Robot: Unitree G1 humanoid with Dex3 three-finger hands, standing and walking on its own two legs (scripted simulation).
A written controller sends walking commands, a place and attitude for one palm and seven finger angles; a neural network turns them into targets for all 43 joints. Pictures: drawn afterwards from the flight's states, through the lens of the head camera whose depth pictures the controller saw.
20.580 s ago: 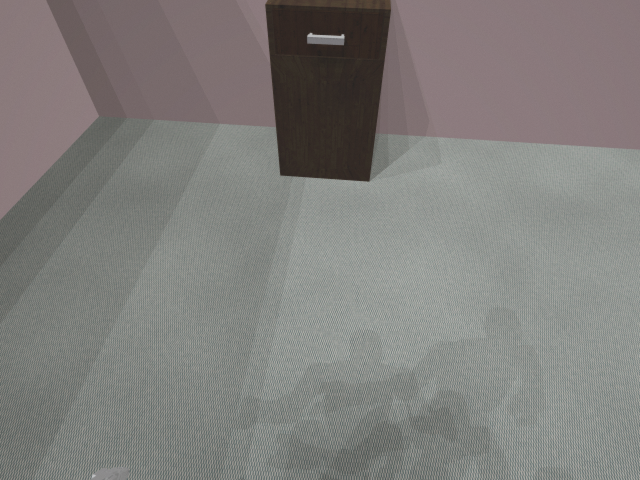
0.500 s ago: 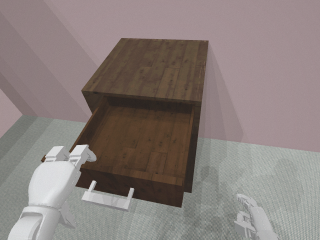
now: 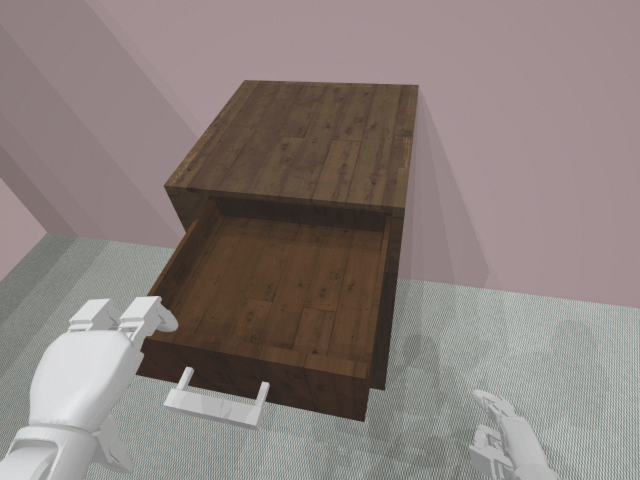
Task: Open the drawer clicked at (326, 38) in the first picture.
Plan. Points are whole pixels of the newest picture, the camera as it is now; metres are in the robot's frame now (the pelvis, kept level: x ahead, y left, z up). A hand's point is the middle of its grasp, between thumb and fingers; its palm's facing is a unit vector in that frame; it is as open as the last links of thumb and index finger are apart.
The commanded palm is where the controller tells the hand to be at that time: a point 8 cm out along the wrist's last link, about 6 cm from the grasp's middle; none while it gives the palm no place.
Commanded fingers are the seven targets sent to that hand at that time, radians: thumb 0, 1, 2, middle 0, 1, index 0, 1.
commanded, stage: draw the hand back to the body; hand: left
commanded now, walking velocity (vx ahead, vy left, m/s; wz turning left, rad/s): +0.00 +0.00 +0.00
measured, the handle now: (219, 394) +0.24 +0.20 -0.07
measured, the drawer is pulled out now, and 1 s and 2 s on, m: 0.30 0.30 0.30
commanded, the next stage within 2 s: step back with the hand held close in 1.20 s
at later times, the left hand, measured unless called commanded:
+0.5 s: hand (122, 351) +0.19 +0.22 +0.15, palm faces +0.38 -0.85 -0.36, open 12.9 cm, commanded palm +0.14 +0.26 +0.17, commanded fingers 0.00 0.06 0.54 -0.26 -0.84 -0.26 -0.84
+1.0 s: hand (92, 341) +0.19 +0.23 +0.17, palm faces +0.45 -0.79 -0.42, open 8.6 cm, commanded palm +0.13 +0.27 +0.19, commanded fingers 0.00 0.90 0.90 -0.20 -0.30 -0.20 -0.30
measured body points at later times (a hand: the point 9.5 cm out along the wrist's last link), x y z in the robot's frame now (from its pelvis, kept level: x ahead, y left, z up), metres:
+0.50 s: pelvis +0.01 +0.00 +0.01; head +0.00 -0.02 +0.46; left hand +0.17 +0.26 +0.17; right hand +0.20 -0.20 -0.07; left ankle -0.05 +0.11 -0.73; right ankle +0.02 -0.12 -0.73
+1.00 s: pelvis +0.02 -0.01 +0.01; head +0.02 -0.04 +0.46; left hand +0.16 +0.27 +0.19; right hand +0.24 -0.21 -0.07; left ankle -0.05 +0.11 -0.73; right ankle +0.02 -0.12 -0.73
